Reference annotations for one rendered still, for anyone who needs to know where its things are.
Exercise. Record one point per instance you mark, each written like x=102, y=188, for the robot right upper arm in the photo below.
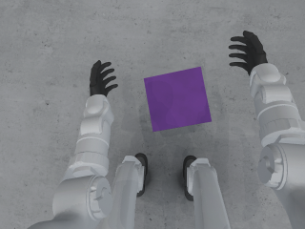
x=281, y=166

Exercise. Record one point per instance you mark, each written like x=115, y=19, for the robot right hand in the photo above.
x=254, y=54

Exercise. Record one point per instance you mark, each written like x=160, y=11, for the robot right shin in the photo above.
x=203, y=160

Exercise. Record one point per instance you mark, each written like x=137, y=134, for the robot left forearm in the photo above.
x=93, y=142

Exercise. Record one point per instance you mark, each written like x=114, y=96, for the robot left hand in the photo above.
x=97, y=84

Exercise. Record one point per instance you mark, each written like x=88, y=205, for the robot left foot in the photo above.
x=144, y=162

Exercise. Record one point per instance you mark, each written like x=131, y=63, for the carton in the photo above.
x=177, y=99

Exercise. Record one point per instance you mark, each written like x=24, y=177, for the robot left upper arm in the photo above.
x=79, y=203

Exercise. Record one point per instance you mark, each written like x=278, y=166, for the robot right forearm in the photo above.
x=275, y=108

